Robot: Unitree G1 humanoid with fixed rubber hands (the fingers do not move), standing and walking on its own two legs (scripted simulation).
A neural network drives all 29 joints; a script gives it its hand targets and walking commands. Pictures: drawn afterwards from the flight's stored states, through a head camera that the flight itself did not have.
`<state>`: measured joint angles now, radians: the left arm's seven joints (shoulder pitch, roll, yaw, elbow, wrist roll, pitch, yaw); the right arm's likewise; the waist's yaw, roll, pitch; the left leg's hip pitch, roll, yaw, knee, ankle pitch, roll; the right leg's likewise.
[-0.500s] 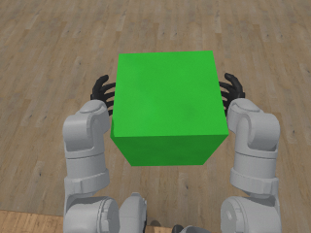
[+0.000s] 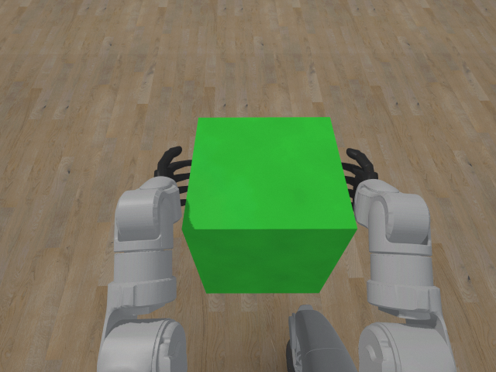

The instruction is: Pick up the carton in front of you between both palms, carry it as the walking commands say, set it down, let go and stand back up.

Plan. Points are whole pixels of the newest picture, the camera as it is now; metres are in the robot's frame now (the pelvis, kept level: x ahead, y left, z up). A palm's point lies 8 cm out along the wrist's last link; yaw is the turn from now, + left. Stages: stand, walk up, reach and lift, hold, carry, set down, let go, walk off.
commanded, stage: carry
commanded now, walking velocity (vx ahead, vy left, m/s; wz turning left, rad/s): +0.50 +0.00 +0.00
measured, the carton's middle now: (263, 212) +0.36 -0.02 -0.01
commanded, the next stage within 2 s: none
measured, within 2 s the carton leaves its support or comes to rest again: neither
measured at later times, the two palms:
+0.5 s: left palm (157, 41) +0.65 +0.15 +0.12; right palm (316, 37) +0.67 -0.14 +0.11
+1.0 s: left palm out of the picture +0.89 +0.18 +0.08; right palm out of the picture +0.88 -0.12 +0.09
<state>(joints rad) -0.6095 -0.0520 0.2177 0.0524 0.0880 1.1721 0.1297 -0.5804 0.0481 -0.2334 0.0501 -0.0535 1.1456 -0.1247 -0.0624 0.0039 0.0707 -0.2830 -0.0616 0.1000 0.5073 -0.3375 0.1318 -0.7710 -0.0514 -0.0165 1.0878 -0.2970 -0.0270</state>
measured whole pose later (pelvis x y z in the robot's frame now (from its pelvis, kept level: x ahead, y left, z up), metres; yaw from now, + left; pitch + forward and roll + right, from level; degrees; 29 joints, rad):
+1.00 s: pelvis +0.63 +0.04 +0.02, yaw -1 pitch +4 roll -1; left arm -0.10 -0.13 0.09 -0.27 0.12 1.16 0.08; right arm -0.09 0.13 -0.09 -0.26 -0.10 1.14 -0.09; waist -0.01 -0.01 -0.12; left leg -0.11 0.03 0.20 0.29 -0.24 0.04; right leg -0.58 -0.10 -0.12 0.68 -0.16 0.03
